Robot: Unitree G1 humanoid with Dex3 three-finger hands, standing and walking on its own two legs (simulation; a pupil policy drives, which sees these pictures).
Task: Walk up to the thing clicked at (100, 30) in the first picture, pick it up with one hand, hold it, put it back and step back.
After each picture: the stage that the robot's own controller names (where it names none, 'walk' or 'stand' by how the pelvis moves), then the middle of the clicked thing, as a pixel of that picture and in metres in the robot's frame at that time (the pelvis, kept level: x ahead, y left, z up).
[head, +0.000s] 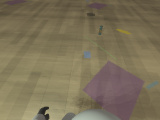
stand; (100, 30) +2.20 -0.24 -0.65
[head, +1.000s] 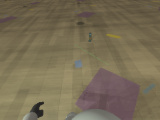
walk; (90, 37) +2.06 +0.12 -0.63
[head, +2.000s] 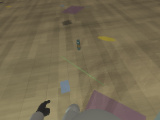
walk; (78, 45) +1.44 +0.34 -0.65
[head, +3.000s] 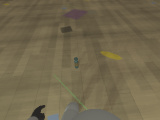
walk; (76, 63) +0.93 +0.28 -0.65
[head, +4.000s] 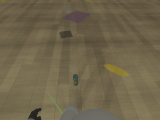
walk; (75, 80) +0.58 +0.19 -0.62
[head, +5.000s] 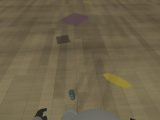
stand; (72, 95) +0.37 +0.19 -0.64
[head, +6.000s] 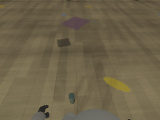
stand; (72, 98) +0.36 +0.18 -0.65
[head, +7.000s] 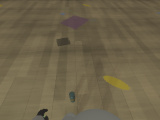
stand; (72, 97) +0.37 +0.18 -0.66
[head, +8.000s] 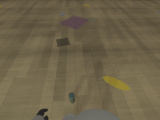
stand; (72, 98) +0.36 +0.18 -0.66
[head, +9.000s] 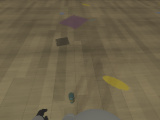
stand; (71, 98) +0.35 +0.18 -0.66
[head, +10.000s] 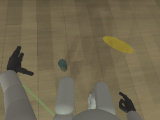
go down; (63, 66) +0.41 +0.21 -0.37
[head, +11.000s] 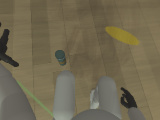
go down; (61, 59) +0.43 +0.24 -0.27
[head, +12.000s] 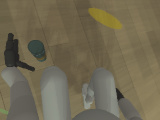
close in; (39, 53) +0.40 +0.28 -0.16
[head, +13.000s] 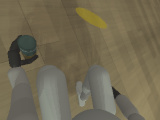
close; (29, 51) +0.40 +0.29 -0.15
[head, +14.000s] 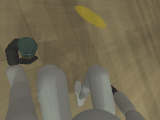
lift; (28, 52) +0.39 +0.30 -0.16
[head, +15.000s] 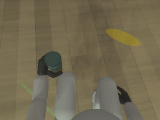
lift; (55, 66) +0.32 +0.23 -0.02
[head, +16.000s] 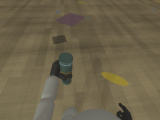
hold; (66, 71) +0.32 +0.16 +0.08
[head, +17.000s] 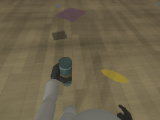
hold; (66, 73) +0.32 +0.16 +0.03
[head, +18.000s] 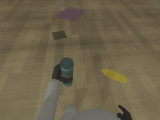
crouch; (67, 74) +0.32 +0.15 +0.02
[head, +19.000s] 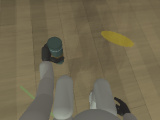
crouch; (57, 53) +0.43 +0.21 -0.05
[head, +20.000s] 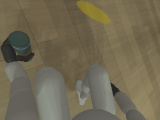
lower; (23, 50) +0.41 +0.30 -0.16
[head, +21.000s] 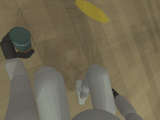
lower; (23, 46) +0.42 +0.31 -0.16
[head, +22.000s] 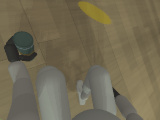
lower; (26, 49) +0.40 +0.31 -0.16
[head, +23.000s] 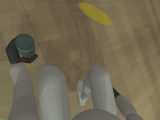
lower; (27, 51) +0.39 +0.30 -0.16
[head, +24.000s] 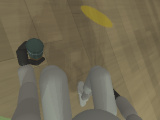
loosen; (35, 54) +0.38 +0.27 -0.16
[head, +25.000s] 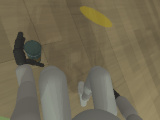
withdraw; (34, 55) +0.39 +0.28 -0.16
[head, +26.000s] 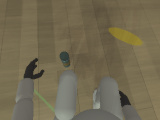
walk; (65, 60) +0.43 +0.23 -0.27
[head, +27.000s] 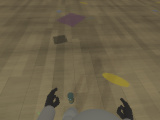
stand; (71, 98) +0.35 +0.17 -0.59
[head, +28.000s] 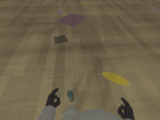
stand; (70, 96) +0.37 +0.19 -0.60
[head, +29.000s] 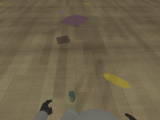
stand; (72, 96) +0.36 +0.18 -0.62
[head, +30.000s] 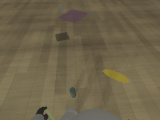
walk; (73, 92) +0.39 +0.18 -0.65
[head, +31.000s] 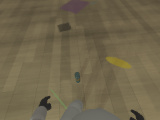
walk; (77, 77) +0.54 +0.18 -0.64
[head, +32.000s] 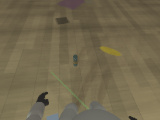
walk; (75, 60) +0.85 +0.19 -0.63
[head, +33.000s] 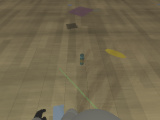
stand; (81, 59) +1.00 +0.17 -0.64
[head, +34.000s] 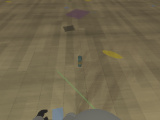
stand; (79, 61) +1.00 +0.18 -0.66
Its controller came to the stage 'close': yes
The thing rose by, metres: 0.68
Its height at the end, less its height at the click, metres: +0.00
